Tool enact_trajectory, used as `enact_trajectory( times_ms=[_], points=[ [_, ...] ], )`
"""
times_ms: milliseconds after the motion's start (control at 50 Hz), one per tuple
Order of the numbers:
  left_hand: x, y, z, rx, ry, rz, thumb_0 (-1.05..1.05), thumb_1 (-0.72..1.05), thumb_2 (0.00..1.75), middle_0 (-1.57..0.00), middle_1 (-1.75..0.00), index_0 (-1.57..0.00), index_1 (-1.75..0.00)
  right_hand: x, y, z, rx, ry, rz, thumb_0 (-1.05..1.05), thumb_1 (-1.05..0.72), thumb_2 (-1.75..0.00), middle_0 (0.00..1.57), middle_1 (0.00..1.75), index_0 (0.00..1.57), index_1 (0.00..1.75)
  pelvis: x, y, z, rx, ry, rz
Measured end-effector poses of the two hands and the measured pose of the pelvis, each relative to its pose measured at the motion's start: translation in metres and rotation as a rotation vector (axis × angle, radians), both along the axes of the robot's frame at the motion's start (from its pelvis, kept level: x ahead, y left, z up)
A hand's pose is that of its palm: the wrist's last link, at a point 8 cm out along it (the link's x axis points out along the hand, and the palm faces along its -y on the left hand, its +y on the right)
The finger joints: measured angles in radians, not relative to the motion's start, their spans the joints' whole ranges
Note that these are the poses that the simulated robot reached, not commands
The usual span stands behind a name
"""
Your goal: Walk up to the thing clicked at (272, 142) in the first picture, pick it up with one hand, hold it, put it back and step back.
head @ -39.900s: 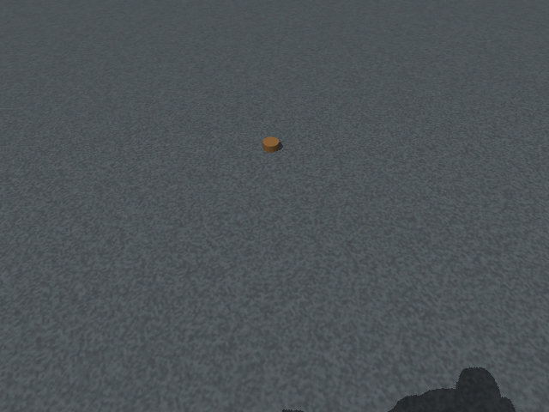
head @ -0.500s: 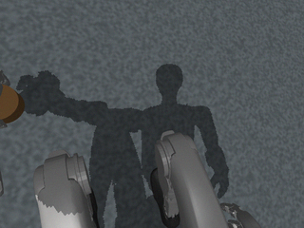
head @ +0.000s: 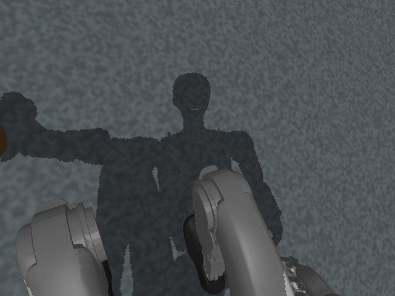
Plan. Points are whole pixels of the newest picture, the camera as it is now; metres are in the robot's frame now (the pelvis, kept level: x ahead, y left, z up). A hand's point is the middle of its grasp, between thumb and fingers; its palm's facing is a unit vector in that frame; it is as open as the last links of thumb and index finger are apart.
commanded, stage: rest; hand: left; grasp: from above
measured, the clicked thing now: out of the picture +0.43 +0.36 -0.24
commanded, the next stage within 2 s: open in 0.92 s
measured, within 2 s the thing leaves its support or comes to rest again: rests again in 0.64 s
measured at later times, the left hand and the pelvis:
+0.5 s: hand out of the picture +0.43 +0.35 -0.24, palm faces -0.44 -0.15 -0.89, open 11.9 cm; pelvis +0.00 +0.00 -0.01, yaw -2 degrees
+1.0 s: hand out of the picture +0.43 +0.35 -0.25, palm faces -0.44 -0.15 -0.89, open 11.8 cm; pelvis -0.01 +0.01 -0.01, yaw -3 degrees
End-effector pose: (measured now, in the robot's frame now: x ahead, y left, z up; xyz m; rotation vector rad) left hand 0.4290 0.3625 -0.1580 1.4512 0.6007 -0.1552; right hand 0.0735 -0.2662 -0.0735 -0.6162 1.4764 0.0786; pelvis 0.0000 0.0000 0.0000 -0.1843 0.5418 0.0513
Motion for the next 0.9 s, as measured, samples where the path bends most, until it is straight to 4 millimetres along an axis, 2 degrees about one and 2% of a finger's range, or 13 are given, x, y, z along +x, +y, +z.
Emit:
enact_trajectory(
  times_ms=[360,900],
  points=[
    [0.004,-0.011,-0.020,-0.014,-0.011,0.003,-0.01,-0.24,0.69,-0.51,-0.90,-0.45,-0.79,-0.007,0.003,0.005,0.013,0.003,0.064,0.00,-0.89,-0.90,0.20,0.30,0.21,0.30,-0.002,0.000,-0.005,-0.017,-0.041,-0.019],
    [0.002,-0.008,-0.036,-0.014,-0.011,0.000,-0.02,-0.21,0.65,-0.54,-0.82,-0.48,-0.72,-0.004,0.015,0.016,0.023,-0.011,0.162,0.00,-0.90,-0.90,0.20,0.30,0.21,0.30,-0.006,0.006,-0.008,-0.048,-0.082,-0.030]
  ],
)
